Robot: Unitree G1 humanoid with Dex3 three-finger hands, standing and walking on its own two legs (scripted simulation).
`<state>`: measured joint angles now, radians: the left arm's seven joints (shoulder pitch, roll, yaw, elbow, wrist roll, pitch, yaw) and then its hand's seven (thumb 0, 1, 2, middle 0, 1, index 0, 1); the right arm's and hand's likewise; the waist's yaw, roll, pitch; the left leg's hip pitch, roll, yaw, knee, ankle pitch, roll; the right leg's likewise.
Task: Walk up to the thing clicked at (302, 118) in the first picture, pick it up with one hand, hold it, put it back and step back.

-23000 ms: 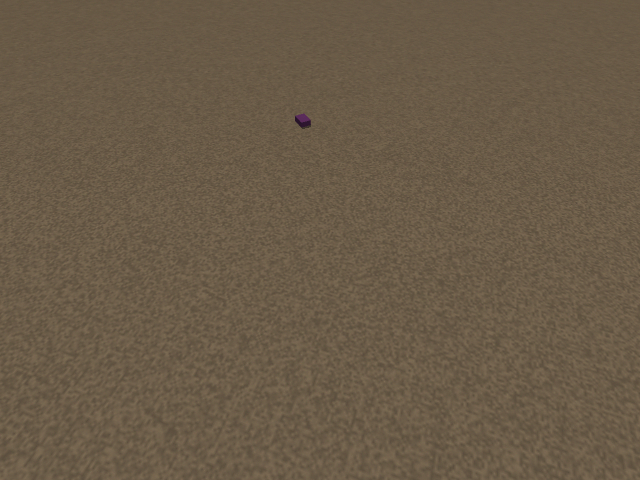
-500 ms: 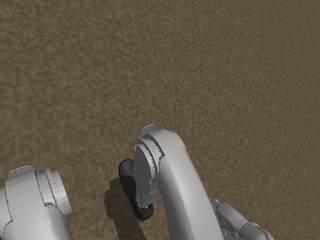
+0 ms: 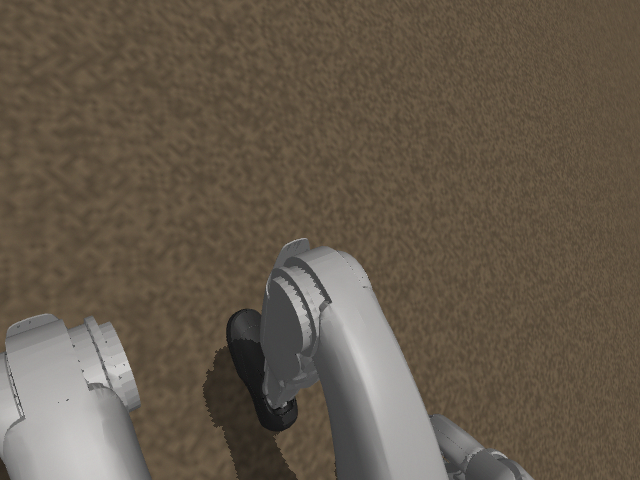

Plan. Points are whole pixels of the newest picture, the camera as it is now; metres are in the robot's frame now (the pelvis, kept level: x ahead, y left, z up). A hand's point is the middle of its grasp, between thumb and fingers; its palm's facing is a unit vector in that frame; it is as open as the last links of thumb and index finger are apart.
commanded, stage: close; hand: left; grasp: from above
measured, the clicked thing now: out of the picture +0.45 +0.30 -0.29
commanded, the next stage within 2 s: none
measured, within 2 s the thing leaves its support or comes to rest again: neither
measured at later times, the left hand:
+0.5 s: hand out of the picture +0.45 +0.32 -0.27, palm faces -0.54 -0.12 -0.84, open 13.6 cm
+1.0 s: hand out of the picture +0.43 +0.28 -0.25, palm faces -0.30 +0.04 -0.95, open 13.3 cm
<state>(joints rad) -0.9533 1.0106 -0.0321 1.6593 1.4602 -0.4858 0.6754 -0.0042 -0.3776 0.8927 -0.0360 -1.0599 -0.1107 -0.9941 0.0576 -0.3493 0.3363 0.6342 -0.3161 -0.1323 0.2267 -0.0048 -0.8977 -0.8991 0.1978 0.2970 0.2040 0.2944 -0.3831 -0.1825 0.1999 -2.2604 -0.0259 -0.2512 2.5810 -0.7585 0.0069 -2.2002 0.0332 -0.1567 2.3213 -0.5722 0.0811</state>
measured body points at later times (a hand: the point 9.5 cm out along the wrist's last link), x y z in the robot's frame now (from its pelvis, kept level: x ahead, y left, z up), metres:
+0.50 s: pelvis +0.01 +0.01 +0.00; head +0.30 +0.13 +0.32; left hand +0.47 +0.33 -0.22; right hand +0.07 -0.26 -0.05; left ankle +0.06 +0.11 -0.27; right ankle +0.14 -0.13 -0.27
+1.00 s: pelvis +0.00 +0.01 +0.01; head +0.25 +0.17 +0.35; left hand +0.44 +0.28 -0.19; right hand +0.09 -0.26 -0.02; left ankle +0.06 +0.11 -0.27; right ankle +0.14 -0.13 -0.27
